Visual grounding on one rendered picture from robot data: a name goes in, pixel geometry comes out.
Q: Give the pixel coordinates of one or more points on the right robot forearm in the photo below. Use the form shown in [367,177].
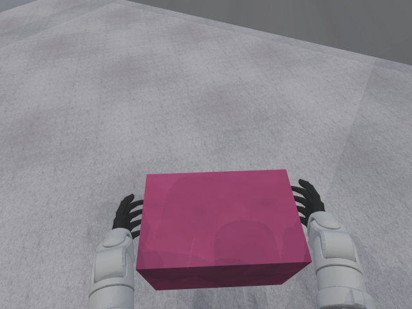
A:
[337,266]

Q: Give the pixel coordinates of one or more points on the left robot hand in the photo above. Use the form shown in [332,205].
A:
[124,216]

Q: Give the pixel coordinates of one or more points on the carton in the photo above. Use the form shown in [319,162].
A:
[220,229]

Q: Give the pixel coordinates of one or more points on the left robot forearm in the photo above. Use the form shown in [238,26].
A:
[112,283]

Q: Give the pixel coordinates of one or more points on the right robot hand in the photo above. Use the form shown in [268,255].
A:
[311,200]

